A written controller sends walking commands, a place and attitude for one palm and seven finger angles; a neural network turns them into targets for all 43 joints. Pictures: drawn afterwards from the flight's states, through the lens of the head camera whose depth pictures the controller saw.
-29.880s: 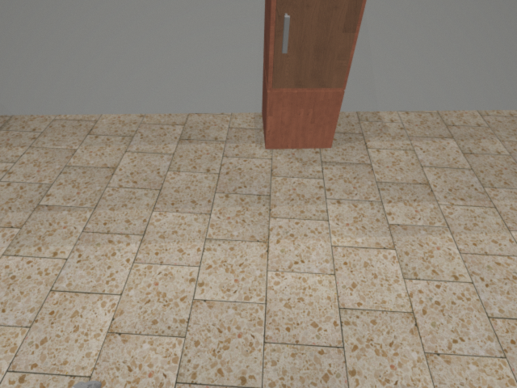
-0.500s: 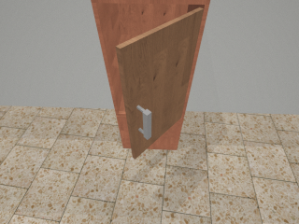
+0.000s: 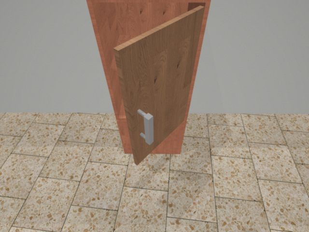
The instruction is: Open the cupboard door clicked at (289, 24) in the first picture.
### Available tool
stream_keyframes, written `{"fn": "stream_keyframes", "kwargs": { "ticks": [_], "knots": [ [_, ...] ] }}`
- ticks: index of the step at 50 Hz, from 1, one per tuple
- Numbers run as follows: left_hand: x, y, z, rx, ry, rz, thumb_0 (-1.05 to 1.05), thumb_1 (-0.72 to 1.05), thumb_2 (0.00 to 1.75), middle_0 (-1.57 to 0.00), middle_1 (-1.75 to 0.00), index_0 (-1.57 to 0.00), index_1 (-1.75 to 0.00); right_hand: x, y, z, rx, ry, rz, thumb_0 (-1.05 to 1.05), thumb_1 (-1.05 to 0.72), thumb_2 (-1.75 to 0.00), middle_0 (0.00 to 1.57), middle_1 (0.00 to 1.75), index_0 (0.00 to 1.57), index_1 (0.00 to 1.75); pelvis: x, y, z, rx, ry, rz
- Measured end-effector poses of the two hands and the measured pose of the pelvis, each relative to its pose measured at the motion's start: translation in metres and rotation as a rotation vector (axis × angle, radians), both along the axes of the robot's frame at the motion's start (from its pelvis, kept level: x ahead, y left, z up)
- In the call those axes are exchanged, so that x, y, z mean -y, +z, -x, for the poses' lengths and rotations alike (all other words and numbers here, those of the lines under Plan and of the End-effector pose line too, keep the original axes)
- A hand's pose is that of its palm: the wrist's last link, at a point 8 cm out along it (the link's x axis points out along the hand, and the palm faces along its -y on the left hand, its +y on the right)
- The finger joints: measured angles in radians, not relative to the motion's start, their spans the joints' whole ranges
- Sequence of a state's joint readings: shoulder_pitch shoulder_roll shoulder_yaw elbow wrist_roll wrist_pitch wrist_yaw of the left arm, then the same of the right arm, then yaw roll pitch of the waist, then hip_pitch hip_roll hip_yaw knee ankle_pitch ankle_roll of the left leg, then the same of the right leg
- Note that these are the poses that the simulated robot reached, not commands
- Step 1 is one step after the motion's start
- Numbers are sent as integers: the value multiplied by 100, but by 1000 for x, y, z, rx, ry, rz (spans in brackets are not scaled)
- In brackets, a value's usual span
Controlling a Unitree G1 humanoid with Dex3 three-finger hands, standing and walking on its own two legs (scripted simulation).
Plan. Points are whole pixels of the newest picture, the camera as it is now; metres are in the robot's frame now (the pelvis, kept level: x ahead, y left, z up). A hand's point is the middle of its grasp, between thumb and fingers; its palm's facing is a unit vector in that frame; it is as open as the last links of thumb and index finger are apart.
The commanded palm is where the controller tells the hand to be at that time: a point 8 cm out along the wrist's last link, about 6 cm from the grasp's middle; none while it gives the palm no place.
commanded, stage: walk to a spot facing it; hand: left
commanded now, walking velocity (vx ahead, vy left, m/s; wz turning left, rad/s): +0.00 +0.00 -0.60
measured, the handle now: (145, 127) +0.47 +0.07 -0.07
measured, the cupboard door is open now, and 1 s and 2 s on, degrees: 48 48 48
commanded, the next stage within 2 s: none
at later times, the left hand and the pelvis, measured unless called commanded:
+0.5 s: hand out of the picture +0.12 +0.17 -0.16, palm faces -0.18 -0.93 -0.32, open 7.4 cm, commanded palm none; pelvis -0.02 -0.03 -0.02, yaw -14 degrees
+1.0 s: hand (126, 222) +0.18 +0.11 -0.17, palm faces -0.45 -0.87 -0.21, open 7.4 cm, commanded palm none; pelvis +0.01 -0.04 +0.00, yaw -30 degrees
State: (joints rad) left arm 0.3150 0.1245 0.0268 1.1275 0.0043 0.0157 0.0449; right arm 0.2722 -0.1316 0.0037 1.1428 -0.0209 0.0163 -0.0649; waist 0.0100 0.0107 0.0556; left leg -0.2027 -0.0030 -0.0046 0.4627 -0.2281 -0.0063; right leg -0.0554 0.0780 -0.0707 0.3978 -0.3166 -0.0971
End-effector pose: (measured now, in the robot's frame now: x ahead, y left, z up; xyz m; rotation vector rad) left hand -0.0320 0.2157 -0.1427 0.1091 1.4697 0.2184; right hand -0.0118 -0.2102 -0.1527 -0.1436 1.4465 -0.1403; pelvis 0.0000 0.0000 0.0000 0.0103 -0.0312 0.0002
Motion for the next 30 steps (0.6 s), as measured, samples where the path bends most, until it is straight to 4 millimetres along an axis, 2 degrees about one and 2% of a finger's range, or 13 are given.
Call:
{"fn": "stream_keyframes", "kwargs": {
  "ticks": [4, 8, 12, 16, 21, 24, 27, 30],
  "knots": [
    [-6, -3, -4, -22, -30, 2, 0, 90, 89, -20, -30, -20, -30, 3, -2, 4, 8, -50, 16, 0, -91, -90, 20, 30, 20, 30, -2, -4, 1, -7, -37, 6],
    [-16, -7, -17, -21, -66, -2, 1, 90, 89, -20, -30, -20, -30, 6, -2, 8, 21, -93, 38, 0, -91, -90, 20, 30, 20, 30, -5, -7, 2, -14, -67, 9],
    [-27, -8, -42, 9, -109, -14, 1, 90, 89, -20, -30, -20, -30, 9, 0, 11, 39, -124, 59, 0, -91, -90, 20, 30, 20, 30, -8, -9, 2, -27, -106, -2],
    [-32, 0, -77, 63, -178, -39, 1, 91, 89, -20, -30, -20, -30, 16, 0, 17, 67, -148, 63, 0, -91, -90, 20, 30, 20, 30, -6, -7, 8, -41, -156, -9],
    [-19, 16, -128, 177, -271, -69, 1, 91, 89, -20, -30, -19, -30, 35, -4, 25, 79, -175, 51, 0, -91, -90, 20, 30, 20, 30, 8, -6, 13, -49, -203, 1],
    [-7, 16, -152, 248, -328, -96, 1, 91, 89, -20, -30, -19, -30, 55, -14, 27, 98, -211, 45, 1, -91, -90, 20, 30, 20, 30, 23, -16, 14, -51, -232, -13],
    [6, 19, -161, 261, -363, -104, 1, 91, 89, -20, -30, -20, -30, 73, -12, 22, 115, -243, 61, 1, -91, -90, 20, 30, 20, 30, 30, -14, 15, -44, -257, -8],
    [17, 20, -162, 242, -392, -97, 0, 91, 89, -20, -30, -20, -30, 89, -1, 7, 171, -271, 89, 1, -91, -90, 20, 30, 20, 30, 35, -8, 14, -42, -296, -17]
  ]
}}
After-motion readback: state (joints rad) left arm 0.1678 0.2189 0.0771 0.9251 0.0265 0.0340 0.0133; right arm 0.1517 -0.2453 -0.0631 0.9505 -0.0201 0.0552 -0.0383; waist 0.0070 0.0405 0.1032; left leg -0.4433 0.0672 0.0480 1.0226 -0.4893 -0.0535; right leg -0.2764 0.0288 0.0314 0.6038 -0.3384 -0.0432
